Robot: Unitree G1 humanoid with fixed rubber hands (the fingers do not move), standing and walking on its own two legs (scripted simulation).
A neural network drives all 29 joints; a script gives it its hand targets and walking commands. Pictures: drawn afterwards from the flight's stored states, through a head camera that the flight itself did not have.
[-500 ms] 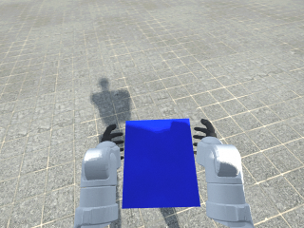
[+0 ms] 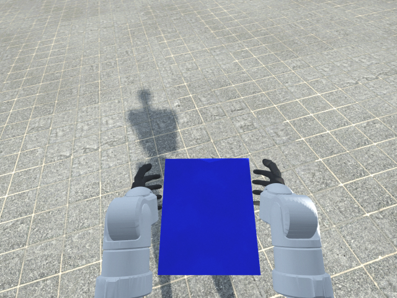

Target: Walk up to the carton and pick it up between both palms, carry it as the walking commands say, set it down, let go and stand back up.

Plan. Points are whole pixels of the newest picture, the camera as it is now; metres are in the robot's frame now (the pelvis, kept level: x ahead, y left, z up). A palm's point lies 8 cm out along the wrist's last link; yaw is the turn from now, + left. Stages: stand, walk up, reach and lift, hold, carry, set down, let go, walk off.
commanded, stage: carry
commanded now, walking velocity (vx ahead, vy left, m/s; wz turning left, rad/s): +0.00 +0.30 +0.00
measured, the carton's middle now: (207, 218) +0.31 -0.01 -0.03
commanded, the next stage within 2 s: none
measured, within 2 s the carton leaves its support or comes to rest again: neither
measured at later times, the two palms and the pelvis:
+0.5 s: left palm (27, 242) +0.25 +0.30 +0.08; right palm (172, 229) +0.25 +0.05 +0.07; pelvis -0.06 +0.18 -0.02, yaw -1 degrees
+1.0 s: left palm out of the picture +0.19 +0.51 +0.06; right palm (47, 264) +0.21 +0.26 +0.07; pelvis -0.11 +0.37 -0.01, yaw -2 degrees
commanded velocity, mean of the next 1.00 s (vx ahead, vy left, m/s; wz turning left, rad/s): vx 0.00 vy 0.30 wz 0.00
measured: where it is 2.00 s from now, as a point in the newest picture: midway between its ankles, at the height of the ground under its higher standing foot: outside the picture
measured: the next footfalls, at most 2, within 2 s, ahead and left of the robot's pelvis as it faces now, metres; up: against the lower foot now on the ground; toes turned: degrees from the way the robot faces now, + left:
left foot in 0.16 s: +0.06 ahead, +0.23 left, +0.00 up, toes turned +4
right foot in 0.46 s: -0.03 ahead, +0.09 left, +0.00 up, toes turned -10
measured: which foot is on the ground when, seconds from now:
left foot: up 0.00-0.14, down 0.16-0.48, up 0.50-0.80, down 0.82-1.00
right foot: down 0.00-0.18, up 0.20-0.44, down 0.46-0.82, up 0.84-1.00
